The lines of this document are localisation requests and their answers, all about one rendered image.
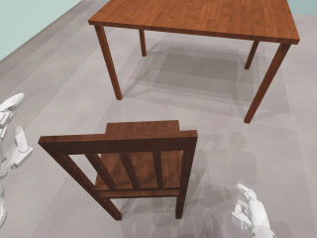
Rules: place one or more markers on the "chair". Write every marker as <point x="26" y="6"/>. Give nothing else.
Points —
<point x="141" y="159"/>

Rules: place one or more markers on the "table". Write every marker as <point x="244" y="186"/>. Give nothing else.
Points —
<point x="252" y="20"/>

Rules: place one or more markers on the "right robot hand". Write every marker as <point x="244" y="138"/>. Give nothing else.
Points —
<point x="254" y="214"/>

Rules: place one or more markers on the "left robot hand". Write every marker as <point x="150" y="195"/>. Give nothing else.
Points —
<point x="21" y="152"/>

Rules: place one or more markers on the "right robot forearm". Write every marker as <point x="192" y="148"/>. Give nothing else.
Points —
<point x="262" y="232"/>

